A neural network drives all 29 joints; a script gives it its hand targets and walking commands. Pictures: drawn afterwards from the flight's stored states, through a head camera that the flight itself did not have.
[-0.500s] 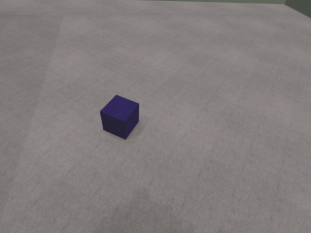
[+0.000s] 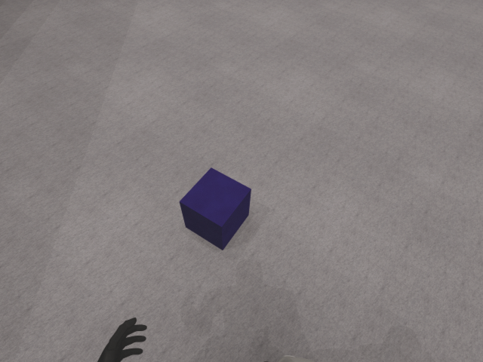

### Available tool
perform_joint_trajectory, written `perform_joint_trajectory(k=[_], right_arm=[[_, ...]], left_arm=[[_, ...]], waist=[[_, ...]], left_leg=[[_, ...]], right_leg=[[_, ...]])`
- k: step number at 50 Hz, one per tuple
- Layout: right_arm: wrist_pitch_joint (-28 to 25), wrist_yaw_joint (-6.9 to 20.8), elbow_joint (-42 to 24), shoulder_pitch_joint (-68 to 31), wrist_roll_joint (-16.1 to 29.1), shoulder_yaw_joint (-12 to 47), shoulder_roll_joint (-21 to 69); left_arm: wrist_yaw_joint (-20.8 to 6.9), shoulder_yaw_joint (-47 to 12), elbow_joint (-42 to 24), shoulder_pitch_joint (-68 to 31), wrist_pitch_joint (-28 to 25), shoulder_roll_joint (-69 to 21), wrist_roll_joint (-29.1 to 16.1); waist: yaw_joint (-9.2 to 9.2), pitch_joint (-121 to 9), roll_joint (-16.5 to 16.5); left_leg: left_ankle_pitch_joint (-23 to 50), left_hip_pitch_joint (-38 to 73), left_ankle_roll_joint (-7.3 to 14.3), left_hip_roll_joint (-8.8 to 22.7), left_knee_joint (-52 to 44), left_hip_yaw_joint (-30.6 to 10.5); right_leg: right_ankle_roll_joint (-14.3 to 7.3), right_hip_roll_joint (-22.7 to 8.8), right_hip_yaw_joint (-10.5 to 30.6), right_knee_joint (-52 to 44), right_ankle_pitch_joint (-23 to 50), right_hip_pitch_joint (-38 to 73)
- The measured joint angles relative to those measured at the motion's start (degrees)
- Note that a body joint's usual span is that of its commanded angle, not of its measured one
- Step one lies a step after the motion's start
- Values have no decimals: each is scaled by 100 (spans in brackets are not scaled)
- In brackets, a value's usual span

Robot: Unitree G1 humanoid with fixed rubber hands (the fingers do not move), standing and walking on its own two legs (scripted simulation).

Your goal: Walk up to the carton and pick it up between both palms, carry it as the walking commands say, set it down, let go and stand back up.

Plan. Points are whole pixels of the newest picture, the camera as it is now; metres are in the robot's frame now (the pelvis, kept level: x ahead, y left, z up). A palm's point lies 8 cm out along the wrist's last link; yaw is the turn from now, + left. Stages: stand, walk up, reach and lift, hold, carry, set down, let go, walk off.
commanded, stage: walk up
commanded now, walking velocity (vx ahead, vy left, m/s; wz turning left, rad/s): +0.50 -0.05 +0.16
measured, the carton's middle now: (216, 208) +0.79 +0.06 -0.64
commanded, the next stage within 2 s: none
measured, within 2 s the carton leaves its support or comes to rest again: neither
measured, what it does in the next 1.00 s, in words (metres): walks ahead: left foot, then right foot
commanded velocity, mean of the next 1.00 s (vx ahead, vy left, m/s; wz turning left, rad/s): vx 0.16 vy -0.03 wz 0.06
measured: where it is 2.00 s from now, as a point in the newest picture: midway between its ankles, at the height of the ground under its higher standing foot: (224, 341)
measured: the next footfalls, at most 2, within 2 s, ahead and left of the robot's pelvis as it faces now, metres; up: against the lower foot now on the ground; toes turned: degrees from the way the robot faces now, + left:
left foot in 0.40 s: +0.39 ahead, +0.11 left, +0.00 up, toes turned +8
right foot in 0.92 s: +0.35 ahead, -0.08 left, +0.00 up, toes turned -5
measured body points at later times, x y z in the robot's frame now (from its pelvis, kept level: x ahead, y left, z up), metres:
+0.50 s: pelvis +0.28 +0.05 +0.02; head +0.31 +0.06 +0.46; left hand +0.21 +0.28 -0.14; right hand +0.37 -0.19 -0.12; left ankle +0.35 +0.11 -0.72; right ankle +0.13 -0.07 -0.62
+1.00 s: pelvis +0.29 +0.01 +0.02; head +0.30 -0.02 +0.47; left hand +0.35 +0.24 -0.12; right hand +0.31 -0.22 -0.16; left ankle +0.33 +0.12 -0.70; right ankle +0.31 -0.07 -0.72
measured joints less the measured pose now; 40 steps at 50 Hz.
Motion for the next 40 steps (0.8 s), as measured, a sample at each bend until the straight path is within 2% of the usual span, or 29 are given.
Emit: perform_joint_trajectory(k=[2, 3, 5, 9, 12, 15, 18, 19, 20, 21, 22, 24, 26, 29, 31, 36, 40], right_arm=[[-14, 37, -109, -289, -29, -33, -27], [-13, 63, -177, -483, -49, -47, -65], [19, 133, -347, -927, -117, -70, -167], [162, 238, -651, -1737, -176, -81, -282], [251, 294, -710, -2156, -124, -23, -226], [242, 337, -658, -2440, -87, 81, -94], [203, 320, -552, -2544, -105, 128, 23], [173, 305, -518, -2527, -117, 120, 51], [122, 288, -487, -2476, -140, 100, 74], [65, 271, -454, -2436, -181, 65, 127], [25, 259, -459, -2382, -199, 33, 141], [15, 207, -411, -2121, -121, -28, 108], [22, 164, -267, -1799, -85, -63, 37], [13, 166, -51, -1301, -47, -46, -29], [-2, 147, 112, -1021, -23, 5, 2], [136, 75, 387, -811, -39, 94, 140], [302, 27, 323, -963, -65, 89, 240]], left_arm=[[25, 72, 281, 490, -71, 95, -13], [34, 81, 421, 740, -105, 120, -19], [51, 65, 679, 1236, -169, 102, -67], [65, -35, 1096, 2087, -268, -104, -145], [77, -122, 1252, 2458, -294, -283, -166], [128, -177, 1284, 2571, -272, -415, -154], [175, -184, 1244, 2603, -235, -490, -143], [186, -174, 1240, 2616, -210, -505, -142], [198, -163, 1244, 2619, -177, -510, -166], [224, -155, 1240, 2523, -132, -485, -211], [256, -147, 1190, 2410, -85, -484, -249], [279, -74, 1139, 2193, 13, -450, -212], [259, -6, 1088, 1921, 95, -340, -128], [212, 57, 900, 1447, 208, -119, -78], [221, 78, 751, 1138, 285, -4, -114], [247, 30, 522, 632, 442, -69, -129], [332, -28, 562, 596, 617, -246, -96]], waist=[[144, -64, -95], [230, -83, -116], [403, -93, -111], [642, -27, -34], [721, 40, -3], [771, 122, 6], [844, 133, 9], [846, 114, 20], [817, 89, 29], [766, 133, -63], [750, 205, -82], [640, 228, -67], [469, 201, -99], [258, 191, -174], [186, 220, -237], [254, 303, -334], [235, 212, -311]], left_leg=[[365, -957, 40, -61, 1640, 132], [567, -1374, 70, -27, 2000, 231], [831, -2097, 104, 93, 2114, 389], [1199, -3063, 31, 290, 1277, 523], [1819, -3341, -18, 316, 70, 712], [2302, -3216, -42, 232, -1174, 985], [2322, -2807, 19, 17, -1880, 1229], [2365, -2574, 62, -67, -2139, 1286], [2226, -2315, 226, -138, -2385, 1322], [1935, -2244, 410, -233, -2329, 1355], [1735, -2222, 507, -214, -2156, 1382], [1619, -1989, 508, -98, -2160, 1386], [1675, -1634, 473, -25, -2513, 1350], [1865, -1165, 429, 32, -3122, 1249], [1975, -972, 398, 61, -3369, 1164], [1991, -728, 365, 26, -3554, 1169], [1777, -882, 353, -77, -3162, 1230]], right_leg=[[83, -68, 22, -109, -206, 402], [82, -80, 44, -270, -259, 640], [89, -88, 121, -647, -295, 1094], [175, -128, 312, -1268, -347, 1864], [303, -228, 365, -1637, -430, 2341], [428, -329, 337, -1719, -663, 2673], [575, -449, 324, -1438, -1103, 2861], [618, -489, 323, -1188, -1286, 2863], [647, -535, 322, -752, -1476, 2777], [640, -646, 384, 9, -1675, 2526], [624, -625, 547, 1024, -1874, 2136], [646, -472, 734, 2656, -1813, 1400], [640, -474, 707, 3310, -1287, 820], [635, -606, 704, 3147, -628, 191], [680, -628, 828, 2743, -427, -75], [653, -541, 1024, 1489, -37, -178], [608, -435, 888, 1123, -318, 117]])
